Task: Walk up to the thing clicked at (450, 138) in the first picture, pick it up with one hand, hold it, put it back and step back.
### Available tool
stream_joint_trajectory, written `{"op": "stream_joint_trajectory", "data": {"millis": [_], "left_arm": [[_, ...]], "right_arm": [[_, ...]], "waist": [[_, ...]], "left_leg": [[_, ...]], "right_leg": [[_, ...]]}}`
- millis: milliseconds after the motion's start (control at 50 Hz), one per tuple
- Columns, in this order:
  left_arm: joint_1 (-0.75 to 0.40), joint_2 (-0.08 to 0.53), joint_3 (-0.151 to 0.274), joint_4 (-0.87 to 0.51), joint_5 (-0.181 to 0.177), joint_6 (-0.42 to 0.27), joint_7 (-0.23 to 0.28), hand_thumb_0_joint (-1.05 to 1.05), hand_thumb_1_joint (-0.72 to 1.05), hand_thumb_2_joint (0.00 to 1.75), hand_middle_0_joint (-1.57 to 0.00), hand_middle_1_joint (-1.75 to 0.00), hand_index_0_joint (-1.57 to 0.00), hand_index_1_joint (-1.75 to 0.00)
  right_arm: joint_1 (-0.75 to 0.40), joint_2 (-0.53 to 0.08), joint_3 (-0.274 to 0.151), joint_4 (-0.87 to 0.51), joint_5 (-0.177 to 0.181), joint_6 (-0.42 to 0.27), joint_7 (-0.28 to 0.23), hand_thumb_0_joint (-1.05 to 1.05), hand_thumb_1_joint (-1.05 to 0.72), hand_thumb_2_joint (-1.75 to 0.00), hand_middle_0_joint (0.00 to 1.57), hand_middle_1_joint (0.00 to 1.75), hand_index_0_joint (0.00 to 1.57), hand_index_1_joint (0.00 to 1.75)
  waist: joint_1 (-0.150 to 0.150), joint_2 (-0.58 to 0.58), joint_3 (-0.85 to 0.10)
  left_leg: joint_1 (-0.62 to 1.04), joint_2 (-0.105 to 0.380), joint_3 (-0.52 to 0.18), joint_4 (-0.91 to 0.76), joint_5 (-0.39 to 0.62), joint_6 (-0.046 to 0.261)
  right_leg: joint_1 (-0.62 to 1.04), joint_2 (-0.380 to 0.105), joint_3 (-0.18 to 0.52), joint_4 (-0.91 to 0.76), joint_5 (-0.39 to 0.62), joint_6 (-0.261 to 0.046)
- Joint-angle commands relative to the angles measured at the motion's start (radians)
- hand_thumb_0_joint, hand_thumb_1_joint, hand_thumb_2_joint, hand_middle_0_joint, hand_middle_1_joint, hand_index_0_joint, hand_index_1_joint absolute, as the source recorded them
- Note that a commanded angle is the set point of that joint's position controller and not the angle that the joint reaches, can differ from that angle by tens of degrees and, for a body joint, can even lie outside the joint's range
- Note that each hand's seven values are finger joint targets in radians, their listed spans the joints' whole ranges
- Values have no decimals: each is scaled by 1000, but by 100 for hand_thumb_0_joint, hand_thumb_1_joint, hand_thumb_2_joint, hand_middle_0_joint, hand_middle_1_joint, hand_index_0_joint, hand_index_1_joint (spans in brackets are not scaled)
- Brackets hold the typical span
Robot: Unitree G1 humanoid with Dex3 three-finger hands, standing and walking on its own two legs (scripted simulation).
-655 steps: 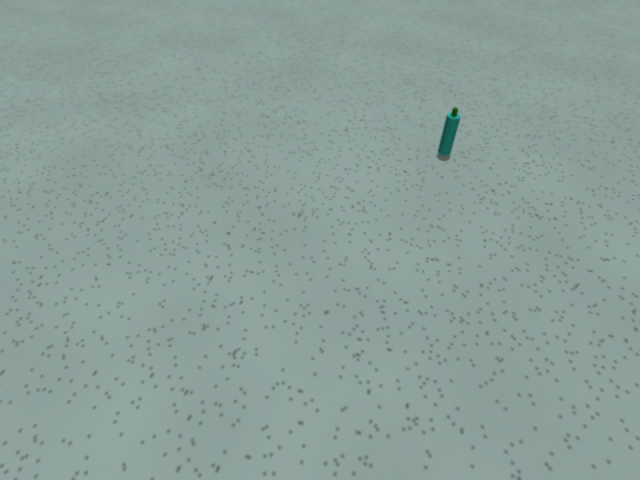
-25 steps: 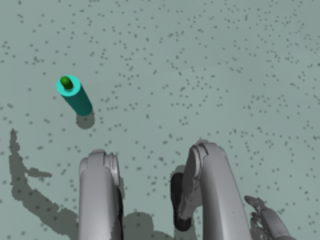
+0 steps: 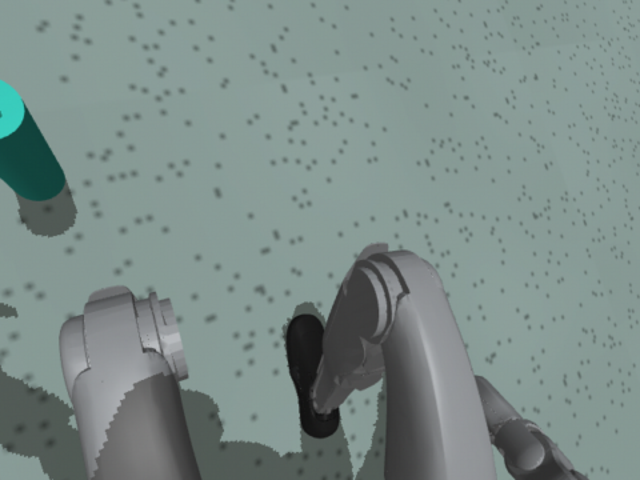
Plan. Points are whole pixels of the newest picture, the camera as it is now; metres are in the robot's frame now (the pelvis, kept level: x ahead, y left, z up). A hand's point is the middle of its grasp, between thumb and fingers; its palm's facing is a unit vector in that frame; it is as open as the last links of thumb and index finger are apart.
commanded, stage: close in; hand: left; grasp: from the side
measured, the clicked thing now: (10, 143) +0.50 +0.29 -0.19
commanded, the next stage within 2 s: close in 0.88 s
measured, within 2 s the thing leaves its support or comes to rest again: neither
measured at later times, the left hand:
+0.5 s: hand out of the picture +0.46 +0.30 -0.16, palm faces +0.28 -0.96 +0.01, open 17.7 cm
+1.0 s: hand (10, 173) +0.46 +0.28 -0.17, palm faces +0.30 -0.95 +0.00, open 17.7 cm
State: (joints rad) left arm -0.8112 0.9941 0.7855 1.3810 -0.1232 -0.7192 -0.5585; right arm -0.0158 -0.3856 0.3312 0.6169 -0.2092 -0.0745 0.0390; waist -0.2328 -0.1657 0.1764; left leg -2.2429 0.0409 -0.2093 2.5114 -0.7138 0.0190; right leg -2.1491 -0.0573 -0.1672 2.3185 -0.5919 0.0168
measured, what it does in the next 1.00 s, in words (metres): stands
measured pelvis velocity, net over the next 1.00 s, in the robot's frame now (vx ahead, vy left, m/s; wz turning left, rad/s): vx -0.01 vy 0.01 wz -0.07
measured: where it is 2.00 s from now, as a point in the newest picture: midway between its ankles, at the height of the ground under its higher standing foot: (245, 427)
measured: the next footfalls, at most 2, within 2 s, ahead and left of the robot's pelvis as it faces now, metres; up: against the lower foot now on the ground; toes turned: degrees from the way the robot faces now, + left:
none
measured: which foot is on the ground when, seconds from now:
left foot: down 0.00-1.00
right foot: down 0.00-1.00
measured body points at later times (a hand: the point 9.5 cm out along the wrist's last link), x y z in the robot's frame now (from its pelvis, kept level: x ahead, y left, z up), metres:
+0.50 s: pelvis -0.01 +0.01 -0.02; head +0.24 +0.15 +0.32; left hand +0.44 +0.35 -0.16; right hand +0.11 -0.26 -0.07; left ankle +0.08 +0.12 -0.28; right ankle +0.13 -0.12 -0.28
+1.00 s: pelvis -0.01 +0.01 -0.03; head +0.24 +0.16 +0.31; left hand +0.44 +0.33 -0.17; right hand +0.12 -0.25 -0.07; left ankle +0.08 +0.12 -0.28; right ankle +0.13 -0.12 -0.28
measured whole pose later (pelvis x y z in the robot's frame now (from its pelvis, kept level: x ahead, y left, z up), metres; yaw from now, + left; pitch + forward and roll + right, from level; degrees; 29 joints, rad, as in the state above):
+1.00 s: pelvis -0.01 +0.01 -0.03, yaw -4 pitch +15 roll -17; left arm -0.77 0.87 0.54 1.47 -0.08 -1.03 -0.10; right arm -0.12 -0.38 0.48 0.56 -0.34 0.03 0.12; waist -0.28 -0.23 0.28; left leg -2.23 0.04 -0.32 2.63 -0.71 0.02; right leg -2.10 -0.02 -0.24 2.35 -0.55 0.05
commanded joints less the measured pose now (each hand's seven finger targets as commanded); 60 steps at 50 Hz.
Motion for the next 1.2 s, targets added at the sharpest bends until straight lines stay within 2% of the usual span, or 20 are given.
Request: {"op": "stream_joint_trajectory", "data": {"millis": [0,80,200,220,280,300,360,380,420,460,520,580,680,780,880,920,960,1040,1100,1180], "left_arm": [[-200,260,-53,-132,-30,-117,44,0,-61,6,-7,-9,-5,-10],[-209,262,-75,-93,-22,-172,101,0,-61,0,-7,-7,-7,-7],[-192,288,-23,-108,-5,-243,223,0,-61,0,-8,-7,-8,-7],[-192,262,-45,-90,7,-251,241,0,-61,1,-8,-7,-7,-7],[-188,228,-67,-97,21,-273,279,0,-61,1,-7,-6,-7,-7],[-161,192,-85,-76,20,-276,284,0,-61,1,-7,-6,-7,-6],[-156,166,-122,-82,17,-291,293,0,-61,0,-7,-6,-7,-6],[-141,174,-110,-77,13,-294,299,0,-61,0,-7,-5,-7,-5],[-163,133,-139,-75,0,-304,307,0,-61,0,-6,-5,-6,-5],[-166,135,-133,-77,-12,-317,319,0,-61,0,-6,-5,-6,-5],[-168,136,-148,-63,2,-332,342,0,-61,3,-5,-6,-5,-6],[-164,153,-140,-74,13,-348,369,0,-61,5,-5,-6,-5,-6],[-187,96,-192,-61,22,-364,396,0,-61,6,-4,-6,-4,-6],[-178,65,-218,-57,31,-371,419,0,-61,8,-4,-7,-4,-7],[-187,54,-232,-67,26,-380,450,0,-61,10,-5,-8,-5,-8],[-205,32,-255,-67,34,-380,458,0,-61,10,-6,-9,-6,-9],[-217,31,-264,-60,43,-381,468,0,-60,11,-5,-9,-5,-9],[-215,58,-245,-38,43,-386,494,0,-38,29,-29,-29,-29,-30],[-243,58,-270,-49,54,-389,500,0,-23,36,-37,-37,-36,-37],[-257,72,-266,-36,66,-383,520,0,-9,44,-43,-42,-43,-43]], "right_arm": [[127,-318,-69,-2,-25,15,-5,0,-94,-91,20,30,20,30],[82,-332,-33,-24,-39,30,3,0,-95,-91,20,30,20,30],[38,-351,-2,-50,-67,52,21,0,-95,-91,20,30,20,30],[27,-347,5,-54,-74,56,25,0,-94,-91,20,30,20,30],[14,-356,6,-70,-86,65,29,0,-95,-91,20,30,20,30],[7,-353,8,-73,-94,69,30,0,-95,-91,20,30,20,30],[-1,-355,12,-84,-100,76,32,0,-95,-91,20,30,20,30],[2,-362,8,-79,-99,78,32,0,-95,-91,20,30,20,30],[-3,-362,16,-84,-102,81,36,0,-95,-91,20,30,20,30],[-7,-363,21,-85,-103,83,37,0,-95,-91,20,30,20,30],[-14,-354,32,-80,-111,90,41,0,-94,-91,20,30,20,30],[-26,-357,33,-82,-119,96,45,0,-94,-91,20,30,20,30],[-41,-361,34,-81,-124,101,49,0,-93,-91,20,30,20,30],[-42,-361,31,-74,-127,107,55,0,-93,-91,20,30,20,30],[-42,-346,35,-71,-129,112,60,0,-92,-91,20,30,20,30],[-30,-349,33,-61,-132,111,61,0,-92,-91,20,30,20,30],[-43,-346,34,-61,-132,113,62,0,-92,-90,20,30,20,30],[-35,-344,45,-68,-132,123,68,0,-90,-90,20,30,20,30],[-38,-341,50,-64,-138,128,68,0,-89,-90,20,30,20,30],[-33,-345,52,-61,-140,136,68,0,-88,-90,20,30,20,30]], "waist": [[-60,524,-672],[-76,503,-619],[-68,534,-587],[-79,544,-561],[-104,530,-532],[-111,514,-523],[-127,501,-509],[-122,486,-510],[-146,473,-514],[-143,465,-510],[-143,453,-492],[-132,474,-495],[-160,480,-462],[-162,489,-455],[-157,455,-484],[-175,474,-488],[-175,474,-469],[-168,461,-480],[-177,489,-485],[-187,489,-483]], "left_leg": [[522,26,36,-288,249,-35],[494,32,7,-280,197,-36],[493,36,-17,-275,179,-45],[479,37,-17,-276,170,-46],[458,38,-25,-268,160,-44],[448,39,-25,-260,166,-41],[421,38,-30,-257,143,-36],[419,38,-34,-254,140,-35],[419,37,-41,-246,139,-33],[412,35,-45,-245,122,-32],[381,33,-37,-231,116,-27],[396,34,-36,-233,118,-32],[393,34,-51,-239,84,-34],[419,37,-69,-254,104,-43],[392,30,-48,-223,124,-32],[420,31,-56,-227,151,-38],[421,33,-62,-235,136,-39],[403,31,-60,-234,120,-37],[416,29,-60,-231,144,-38],[431,33,-63,-230,152,-39]], "right_leg": [[312,69,-67,-151,153,-38],[303,74,-91,-134,126,-34],[320,84,-113,-111,130,-27],[318,85,-115,-109,126,-27],[318,88,-122,-113,135,-23],[322,91,-123,-113,143,-23],[331,95,-130,-115,135,-21],[330,95,-130,-114,137,-20],[333,96,-136,-113,145,-17],[335,97,-138,-114,137,-15],[352,102,-135,-119,135,-15],[357,105,-133,-117,139,-16],[322,102,-142,-111,125,-16],[312,97,-149,-99,142,-17],[345,106,-139,-111,162,-15],[343,104,-143,-107,185,-15],[321,103,-146,-107,172,-16],[348,106,-147,-115,160,-16],[349,107,-146,-113,179,-16],[345,107,-147,-117,185,-14]]}}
